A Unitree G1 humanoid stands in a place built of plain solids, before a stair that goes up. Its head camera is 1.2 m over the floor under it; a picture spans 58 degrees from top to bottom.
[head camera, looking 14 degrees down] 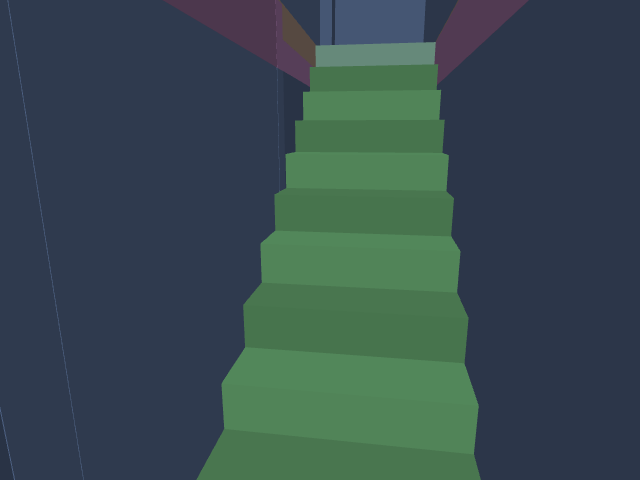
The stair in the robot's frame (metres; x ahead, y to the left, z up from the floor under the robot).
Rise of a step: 0.18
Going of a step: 0.26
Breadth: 0.85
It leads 8 degrees to the right of straight ahead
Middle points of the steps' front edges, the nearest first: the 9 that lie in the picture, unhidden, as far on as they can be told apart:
1.26 -0.08 0.36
1.52 -0.12 0.54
1.78 -0.16 0.73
2.04 -0.20 0.91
2.30 -0.23 1.09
2.56 -0.27 1.27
2.82 -0.31 1.45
3.08 -0.35 1.63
3.33 -0.39 1.81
